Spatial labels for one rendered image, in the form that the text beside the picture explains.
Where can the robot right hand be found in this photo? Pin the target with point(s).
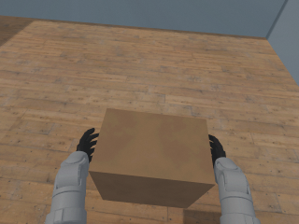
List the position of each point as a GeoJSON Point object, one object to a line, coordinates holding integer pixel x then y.
{"type": "Point", "coordinates": [217, 149]}

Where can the carton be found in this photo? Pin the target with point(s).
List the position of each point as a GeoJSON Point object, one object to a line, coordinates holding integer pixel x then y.
{"type": "Point", "coordinates": [153, 159]}

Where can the robot left hand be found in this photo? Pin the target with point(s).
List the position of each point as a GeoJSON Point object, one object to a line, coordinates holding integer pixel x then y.
{"type": "Point", "coordinates": [85, 143]}

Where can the robot right forearm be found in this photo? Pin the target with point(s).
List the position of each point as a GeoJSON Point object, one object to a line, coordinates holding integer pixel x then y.
{"type": "Point", "coordinates": [234, 193]}

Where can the robot left forearm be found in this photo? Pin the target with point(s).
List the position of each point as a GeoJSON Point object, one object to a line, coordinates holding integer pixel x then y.
{"type": "Point", "coordinates": [69, 191]}

